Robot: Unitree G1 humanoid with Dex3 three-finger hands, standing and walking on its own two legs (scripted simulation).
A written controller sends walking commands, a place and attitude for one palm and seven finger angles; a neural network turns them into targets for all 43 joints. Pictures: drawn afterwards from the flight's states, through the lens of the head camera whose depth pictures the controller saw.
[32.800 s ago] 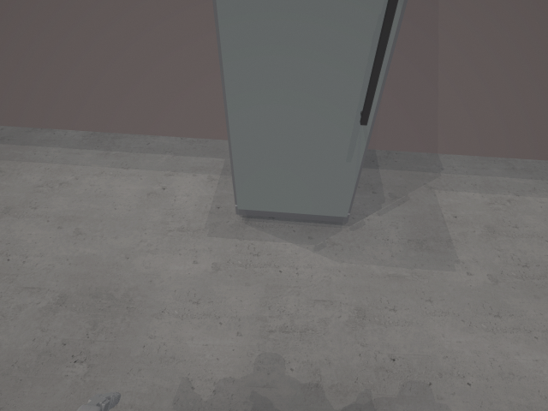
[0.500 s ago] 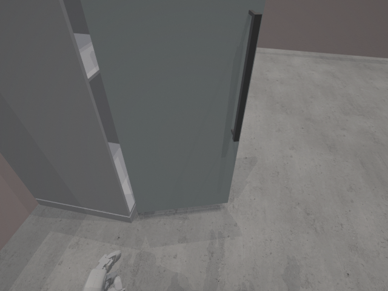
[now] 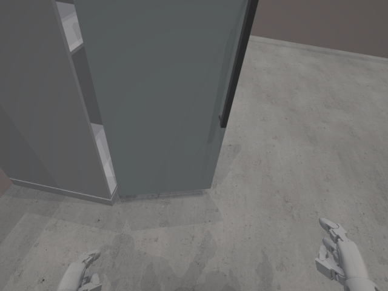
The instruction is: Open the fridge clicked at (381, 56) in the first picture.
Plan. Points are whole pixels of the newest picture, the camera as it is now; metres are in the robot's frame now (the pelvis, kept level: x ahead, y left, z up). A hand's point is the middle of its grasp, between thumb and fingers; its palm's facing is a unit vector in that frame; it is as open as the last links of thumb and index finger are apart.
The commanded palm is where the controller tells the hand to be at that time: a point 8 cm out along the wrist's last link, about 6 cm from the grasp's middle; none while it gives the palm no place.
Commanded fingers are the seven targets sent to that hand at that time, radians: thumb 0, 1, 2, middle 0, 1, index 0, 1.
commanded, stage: let the arm hang, fingers relaxed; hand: right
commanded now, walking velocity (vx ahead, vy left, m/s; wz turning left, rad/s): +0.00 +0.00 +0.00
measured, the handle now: (233, 70) +0.78 -0.08 +0.10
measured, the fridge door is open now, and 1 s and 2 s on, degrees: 71 71 71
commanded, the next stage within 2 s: look to check the result in 0.94 s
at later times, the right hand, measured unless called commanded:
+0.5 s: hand out of the picture -0.02 -0.25 -0.15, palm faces +0.01 +0.95 -0.32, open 7.4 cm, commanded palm none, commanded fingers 0.00 -0.90 -0.90 0.20 0.30 0.20 0.30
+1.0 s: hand out of the picture +0.14 -0.23 -0.14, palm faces -0.03 +0.96 -0.28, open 7.4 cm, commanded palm none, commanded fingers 0.00 -0.90 -0.90 0.20 0.30 0.20 0.30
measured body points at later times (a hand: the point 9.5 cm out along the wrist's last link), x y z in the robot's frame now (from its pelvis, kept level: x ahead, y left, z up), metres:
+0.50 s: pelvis +0.00 +0.00 +0.01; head +0.02 -0.01 +0.46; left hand +0.03 +0.27 -0.13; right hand -0.02 -0.30 -0.13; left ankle +0.02 +0.12 -0.73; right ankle +0.06 -0.11 -0.73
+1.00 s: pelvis +0.04 +0.00 +0.02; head +0.05 -0.01 +0.47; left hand +0.12 +0.28 -0.11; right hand +0.14 -0.28 -0.12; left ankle +0.02 +0.12 -0.73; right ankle +0.06 -0.11 -0.73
